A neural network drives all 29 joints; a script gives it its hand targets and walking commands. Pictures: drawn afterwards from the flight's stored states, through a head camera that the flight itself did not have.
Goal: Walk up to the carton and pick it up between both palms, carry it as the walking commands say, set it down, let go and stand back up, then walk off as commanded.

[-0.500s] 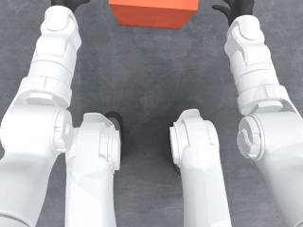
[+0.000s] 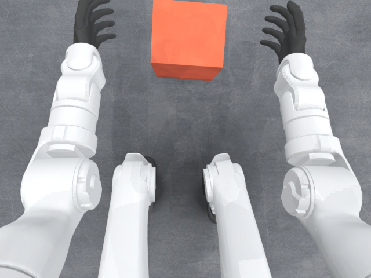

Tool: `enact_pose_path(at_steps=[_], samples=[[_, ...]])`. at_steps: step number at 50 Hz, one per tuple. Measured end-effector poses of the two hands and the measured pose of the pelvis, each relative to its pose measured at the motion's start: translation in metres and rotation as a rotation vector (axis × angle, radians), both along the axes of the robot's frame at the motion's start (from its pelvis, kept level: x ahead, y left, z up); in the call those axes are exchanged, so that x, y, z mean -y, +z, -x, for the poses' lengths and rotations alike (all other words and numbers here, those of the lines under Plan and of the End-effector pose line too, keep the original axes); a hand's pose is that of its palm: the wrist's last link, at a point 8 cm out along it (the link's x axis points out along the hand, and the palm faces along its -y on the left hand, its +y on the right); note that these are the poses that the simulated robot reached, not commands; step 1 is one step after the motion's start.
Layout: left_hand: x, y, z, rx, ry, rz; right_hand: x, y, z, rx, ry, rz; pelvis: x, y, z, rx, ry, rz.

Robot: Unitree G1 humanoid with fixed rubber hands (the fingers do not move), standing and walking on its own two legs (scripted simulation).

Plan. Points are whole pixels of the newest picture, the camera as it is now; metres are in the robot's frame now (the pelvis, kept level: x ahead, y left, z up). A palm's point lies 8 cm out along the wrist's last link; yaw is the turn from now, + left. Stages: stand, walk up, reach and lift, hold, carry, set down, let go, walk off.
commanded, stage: set down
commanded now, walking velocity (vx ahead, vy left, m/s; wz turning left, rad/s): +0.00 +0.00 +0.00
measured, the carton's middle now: (186, 46) +0.60 -0.02 -0.40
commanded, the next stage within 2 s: let go in 0.72 s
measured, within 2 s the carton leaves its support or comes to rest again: neither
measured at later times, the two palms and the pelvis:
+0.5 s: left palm out of the picture +0.52 +0.17 +0.03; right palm (364, 12) +0.50 -0.20 +0.03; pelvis +0.02 +0.00 +0.13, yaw +0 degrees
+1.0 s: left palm out of the picture +0.44 +0.19 +0.08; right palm out of the picture +0.44 -0.21 +0.09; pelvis +0.06 +0.00 +0.21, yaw +2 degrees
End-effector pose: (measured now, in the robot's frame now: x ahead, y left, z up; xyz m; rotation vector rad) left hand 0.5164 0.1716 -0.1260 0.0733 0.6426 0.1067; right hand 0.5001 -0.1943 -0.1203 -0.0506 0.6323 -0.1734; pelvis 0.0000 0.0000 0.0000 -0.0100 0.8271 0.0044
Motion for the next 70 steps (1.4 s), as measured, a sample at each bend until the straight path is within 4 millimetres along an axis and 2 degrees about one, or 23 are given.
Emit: enact_pose_path(at_steps=[12, 29, 34, 40, 44, 48, 53, 61, 70], samples=[[-0.006, 0.073, 0.001, 0.008, -0.007, 0.003, 0.004, 0.073, 0.001, 0.007, 0.000, -0.005, -0.001, 0.062, -0.011, -0.004, 0.010, 0.006], [-0.002, 0.175, 0.002, 0.017, -0.026, 0.013, 0.008, 0.175, 0.002, 0.014, 0.005, -0.009, -0.005, 0.156, -0.029, 0.037, 0.012, 0.008], [0.001, 0.188, 0.003, -0.004, -0.032, 0.006, 0.009, 0.188, 0.004, -0.004, 0.014, 0.004, -0.005, 0.173, -0.035, 0.047, 0.014, 0.008], [0.000, 0.185, 0.012, -0.029, -0.032, -0.020, 0.008, 0.186, 0.011, -0.030, 0.037, 0.031, -0.004, 0.180, -0.041, 0.048, 0.015, 0.007], [-0.006, 0.186, 0.029, -0.050, -0.025, -0.063, 0.008, 0.185, 0.023, -0.058, 0.080, 0.055, -0.003, 0.186, -0.046, 0.065, 0.018, 0.004], [-0.015, 0.200, 0.061, -0.076, -0.036, -0.110, 0.011, 0.197, 0.048, -0.091, 0.125, 0.076, -0.002, 0.199, -0.054, 0.105, 0.021, -0.003], [-0.024, 0.230, 0.101, -0.105, -0.050, -0.112, 0.020, 0.229, 0.087, -0.130, 0.154, 0.085, 0.001, 0.220, -0.067, 0.187, 0.025, -0.008], [-0.034, 0.275, 0.145, -0.114, -0.048, -0.079, 0.036, 0.281, 0.136, -0.145, 0.145, 0.078, 0.003, 0.248, -0.085, 0.372, 0.023, -0.013], [-0.056, 0.312, 0.207, -0.138, -0.028, -0.070, 0.029, 0.316, 0.192, -0.163, 0.147, 0.074, -0.002, 0.273, -0.106, 0.602, 0.018, -0.018]])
